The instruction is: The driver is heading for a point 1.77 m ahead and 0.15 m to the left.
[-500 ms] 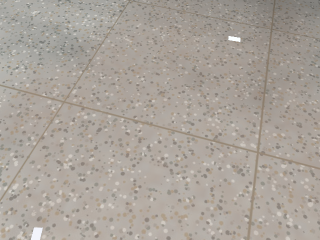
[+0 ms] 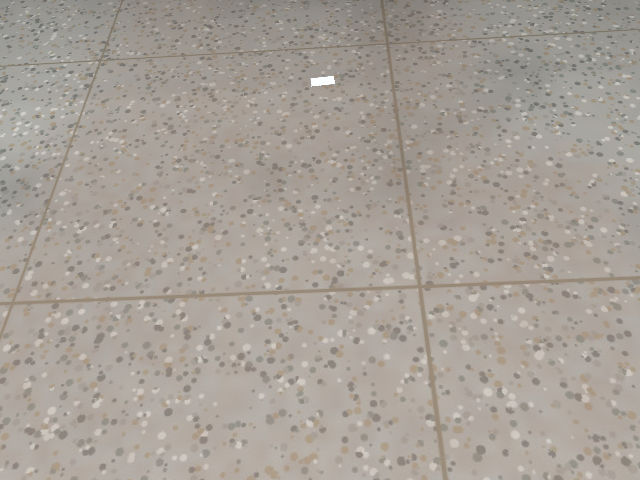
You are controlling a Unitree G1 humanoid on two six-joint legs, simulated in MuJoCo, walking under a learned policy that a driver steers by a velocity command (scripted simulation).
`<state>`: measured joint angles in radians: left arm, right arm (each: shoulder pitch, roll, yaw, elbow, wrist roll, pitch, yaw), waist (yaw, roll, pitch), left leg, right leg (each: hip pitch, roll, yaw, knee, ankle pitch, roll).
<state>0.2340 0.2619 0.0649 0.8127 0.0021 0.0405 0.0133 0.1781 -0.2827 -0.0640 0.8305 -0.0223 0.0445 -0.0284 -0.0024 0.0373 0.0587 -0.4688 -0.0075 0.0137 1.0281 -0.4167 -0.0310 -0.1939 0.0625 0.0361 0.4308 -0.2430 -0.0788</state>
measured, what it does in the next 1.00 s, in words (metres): steps on the spot: left foot, then right foot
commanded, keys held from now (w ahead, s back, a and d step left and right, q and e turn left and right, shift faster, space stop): e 0.14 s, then no key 0.06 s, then q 0.60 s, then w+q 0.16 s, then w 0.04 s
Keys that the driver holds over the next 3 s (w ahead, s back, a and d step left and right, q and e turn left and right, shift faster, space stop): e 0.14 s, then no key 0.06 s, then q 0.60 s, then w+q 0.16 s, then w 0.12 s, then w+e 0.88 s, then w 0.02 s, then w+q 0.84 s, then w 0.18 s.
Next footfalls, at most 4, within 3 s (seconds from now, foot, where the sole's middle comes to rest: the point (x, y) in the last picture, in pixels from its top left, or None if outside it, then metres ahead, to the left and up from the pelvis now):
0.34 left None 0.06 0.12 -0.78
0.74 right None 0.02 -0.08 -0.78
1.24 left None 0.12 0.18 -0.78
1.74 right None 0.45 0.05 -0.78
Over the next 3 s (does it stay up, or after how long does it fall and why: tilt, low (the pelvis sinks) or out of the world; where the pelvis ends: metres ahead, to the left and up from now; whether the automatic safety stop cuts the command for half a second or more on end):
stays up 1.01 0.08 0.00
